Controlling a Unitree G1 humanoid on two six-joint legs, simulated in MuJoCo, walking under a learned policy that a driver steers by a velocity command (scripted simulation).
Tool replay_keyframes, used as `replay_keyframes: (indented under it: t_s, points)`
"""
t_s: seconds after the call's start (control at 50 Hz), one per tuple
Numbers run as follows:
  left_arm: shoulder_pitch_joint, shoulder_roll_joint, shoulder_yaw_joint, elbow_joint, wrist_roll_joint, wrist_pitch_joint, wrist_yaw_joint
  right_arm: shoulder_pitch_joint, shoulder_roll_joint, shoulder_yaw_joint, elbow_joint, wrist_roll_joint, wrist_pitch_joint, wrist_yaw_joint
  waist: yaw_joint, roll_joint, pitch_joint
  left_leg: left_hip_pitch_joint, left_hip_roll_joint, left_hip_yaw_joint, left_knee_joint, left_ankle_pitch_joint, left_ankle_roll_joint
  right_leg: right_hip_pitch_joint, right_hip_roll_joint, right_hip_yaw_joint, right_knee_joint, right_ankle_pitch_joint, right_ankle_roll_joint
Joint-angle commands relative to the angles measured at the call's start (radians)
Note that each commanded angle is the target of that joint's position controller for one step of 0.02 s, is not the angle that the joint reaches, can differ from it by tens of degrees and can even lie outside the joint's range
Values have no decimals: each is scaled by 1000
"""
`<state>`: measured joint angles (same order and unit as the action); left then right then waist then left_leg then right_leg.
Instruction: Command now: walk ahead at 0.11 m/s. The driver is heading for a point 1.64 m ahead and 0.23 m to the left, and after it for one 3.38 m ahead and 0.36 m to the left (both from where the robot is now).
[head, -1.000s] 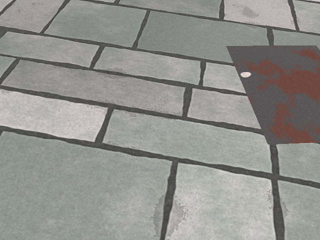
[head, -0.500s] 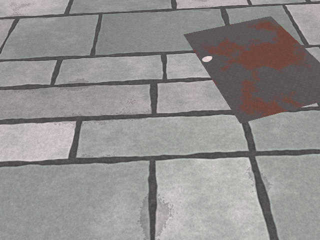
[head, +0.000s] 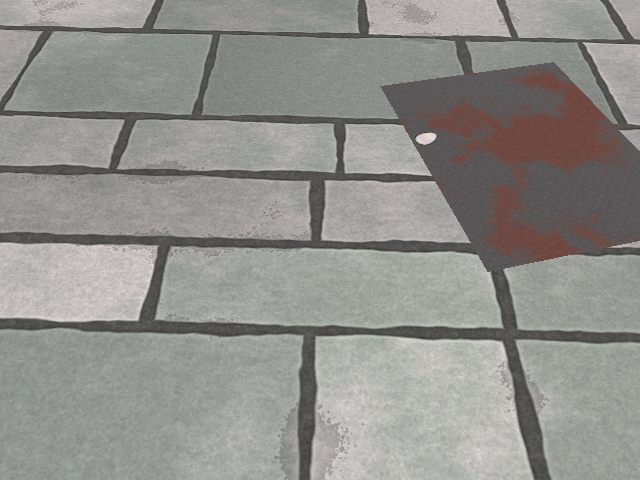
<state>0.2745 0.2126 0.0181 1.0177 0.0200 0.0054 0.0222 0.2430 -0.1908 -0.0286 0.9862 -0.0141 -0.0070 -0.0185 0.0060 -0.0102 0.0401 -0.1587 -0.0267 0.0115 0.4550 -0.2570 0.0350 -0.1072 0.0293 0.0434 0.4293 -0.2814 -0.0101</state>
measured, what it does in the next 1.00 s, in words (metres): walks ahead: right foot, then left foot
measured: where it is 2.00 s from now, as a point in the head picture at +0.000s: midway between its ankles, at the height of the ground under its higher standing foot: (332, 297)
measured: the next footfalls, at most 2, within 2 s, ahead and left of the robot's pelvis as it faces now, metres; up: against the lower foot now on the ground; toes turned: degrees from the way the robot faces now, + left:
right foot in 0.24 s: +0.08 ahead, -0.11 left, +0.00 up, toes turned -2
left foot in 0.68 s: +0.42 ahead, +0.06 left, +0.00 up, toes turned +4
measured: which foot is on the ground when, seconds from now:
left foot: down 0.00-0.24, up 0.26-0.66, down 0.68-1.00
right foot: down 0.00-0.04, up 0.06-0.22, down 0.24-0.68, up 0.70-1.00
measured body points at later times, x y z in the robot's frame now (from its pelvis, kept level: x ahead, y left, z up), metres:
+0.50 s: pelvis +0.14 -0.03 +0.00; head +0.16 -0.04 +0.45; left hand +0.04 +0.19 -0.14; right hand +0.26 -0.27 -0.14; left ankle +0.24 +0.10 -0.68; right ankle +0.04 -0.10 -0.74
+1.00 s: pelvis +0.43 +0.01 +0.00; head +0.45 +0.02 +0.45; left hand +0.54 +0.25 -0.14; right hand +0.37 -0.22 -0.14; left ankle +0.38 +0.06 -0.74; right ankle +0.55 -0.14 -0.67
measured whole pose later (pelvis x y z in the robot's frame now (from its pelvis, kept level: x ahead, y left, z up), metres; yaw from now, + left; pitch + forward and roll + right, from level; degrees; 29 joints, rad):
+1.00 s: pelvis +0.43 +0.01 +0.00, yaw +0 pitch -1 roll +0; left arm 0.14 0.20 0.05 0.97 0.03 -0.03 -0.03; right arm 0.43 -0.17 -0.03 1.09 -0.01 -0.09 0.00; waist -0.02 -0.03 0.04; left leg -0.03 -0.10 0.09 0.25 -0.22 0.12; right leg -0.64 -0.11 -0.01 0.93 -0.10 -0.04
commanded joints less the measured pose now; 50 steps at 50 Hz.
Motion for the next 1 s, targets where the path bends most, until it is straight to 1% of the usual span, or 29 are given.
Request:
replay_keyframes:
  t_s: [0.02,0.04,0.08,0.12,0.14,0.18,0.22,0.24,0.26,0.28,0.3,0.32,0.36,0.4,0.46,0.52,0.58,0.62,0.66,0.68,0.7,0.72,0.74,0.76,0.78,0.82,0.88,0.92,1.0]
  points:
    - [33,79,20,-6,8,-4,0,60,-133,-37,1,-3,2,0,-18,50,18,9,92,-140,-90,-271,61,-116,-22,18,22,-160,-54]
    - [17,73,20,-16,13,-3,-4,89,-148,-44,8,-4,7,2,-33,84,58,-7,125,-210,-132,-444,94,-197,1,-3,81,-252,-63]
    - [-41,38,13,-52,25,-15,-15,192,-171,-54,40,-4,7,3,-72,157,140,6,269,-432,-263,-657,186,-358,15,-84,233,-236,-66]
    - [-106,45,17,-86,21,-34,-24,194,-163,-55,44,-13,-4,5,-78,146,178,-33,333,-519,-322,-606,232,-405,-28,-68,310,-189,-71]
    - [-102,46,18,-90,15,-44,-29,169,-168,-57,38,-17,-11,6,-63,144,164,-40,331,-497,-323,-537,231,-388,-38,-62,299,-190,-76]
    - [-23,27,19,-62,4,-61,-37,92,-154,-58,25,-3,-21,10,-3,130,122,-133,266,-360,-294,-382,183,-193,-18,-93,182,-91,-86]
    - [159,17,28,15,-1,-70,-33,19,-134,-58,5,5,-28,9,85,86,75,-323,167,-217,-171,-365,127,140,34,-126,45,3,-82]
    - [267,58,41,42,5,-74,-25,-9,-109,-52,-12,2,-37,11,131,9,58,-462,113,-138,-25,-351,96,294,-47,-7,-16,-80,-91]
    - [389,167,68,60,15,-82,-14,-45,-37,-34,-46,4,-47,20,171,-217,28,-583,-8,33,333,-288,53,357,-314,424,-236,-427,-159]
    - [412,200,76,82,14,-69,-12,-72,-92,-50,-63,-23,-48,27,156,-183,97,-676,-23,14,505,-314,63,270,-421,632,-318,-528,-227]
    - [309,157,64,52,14,-63,-8,-74,-99,-52,-58,-32,-49,35,92,-75,158,-694,40,-31,599,-219,75,196,-396,563,-302,-508,-227]
    - [233,121,55,25,7,-69,-11,-43,-71,-45,-38,-25,-53,44,52,-51,157,-669,67,-37,624,-124,73,152,-348,472,-302,-399,-207]
    - [170,72,38,10,0,-85,-13,-10,-63,-45,-11,-29,-56,54,6,-47,119,-589,100,-21,599,-1,49,117,-270,299,-312,-125,-172]
    - [213,49,28,35,-1,-94,-15,-22,-58,-44,-12,-31,-45,60,0,-65,85,-564,94,14,593,60,27,123,-225,177,-283,162,-161]
    - [276,45,19,64,-2,-97,-14,-148,-40,-30,-62,-23,-35,60,17,-71,86,-577,82,60,501,113,4,112,-200,84,-258,438,-167]
    - [296,49,12,76,3,-99,-8,-296,-21,-12,-117,-18,-34,61,45,-98,111,-505,53,98,300,168,5,70,-190,44,-270,515,-169]
    - [308,77,14,85,0,-98,0,-345,-43,-9,-146,-9,-36,55,42,-103,104,-438,37,102,199,175,36,117,-227,42,-262,575,-175]
    - [275,91,17,82,1,-99,3,-297,-63,-16,-140,-8,-41,46,1,-89,76,-337,10,105,151,143,72,150,-241,16,-190,759,-161]
    - [252,115,24,82,2,-97,2,-74,-101,-37,-72,-5,-52,30,-94,-76,-46,-74,-47,119,99,110,109,153,-222,-25,70,973,-136]
    - [241,119,25,78,-2,-96,-3,85,-132,-54,-23,-13,-61,20,-160,-58,-128,152,-10,79,59,111,131,39,-187,-51,282,853,-122]
    - [275,57,13,53,-4,-97,-8,238,-224,-78,-1,-36,-68,10,-184,69,-258,378,256,-234,33,-74,179,-156,-120,-89,606,415,-109]
    - [377,-18,9,56,-32,-95,-21,234,-267,-85,-4,-31,-58,20,-118,241,-350,528,465,-744,-156,-175,319,-456,62,-45,917,-272,-81]
    - [256,75,33,41,-7,-88,-19,133,-217,-78,-7,0,-50,24,-97,89,-201,402,398,-692,-213,-316,280,-555,-13,28,950,-169,-101]
    - [158,77,38,6,1,-92,-23,26,-149,-59,-25,6,-55,26,-63,64,-52,234,365,-522,-234,-252,244,-568,-60,7,895,-61,-104]
    - [122,54,37,1,5,-94,-24,-17,-104,-48,-25,1,-67,29,-32,23,8,108,319,-414,-259,-88,218,-516,-91,3,837,-6,-99]
    - [153,15,34,13,21,-71,-33,-5,-49,-29,1,2,-82,21,26,46,12,-25,251,-261,-282,98,177,-394,-120,1,761,17,-77]
    - [112,0,36,-6,22,-45,-44,83,-71,-27,34,2,-105,18,41,54,20,-41,223,-167,-302,253,178,-415,-122,-29,696,55,-54]
    - [4,19,40,-45,20,-39,-47,121,-91,-27,42,4,-104,16,29,57,47,-20,208,-135,-328,262,170,-498,-135,-48,625,133,-38]
    - [-181,17,33,-107,8,-44,-53,207,-82,-15,57,4,-101,14,-14,55,72,41,178,-76,-323,431,140,-549,-121,-92,414,262,-16]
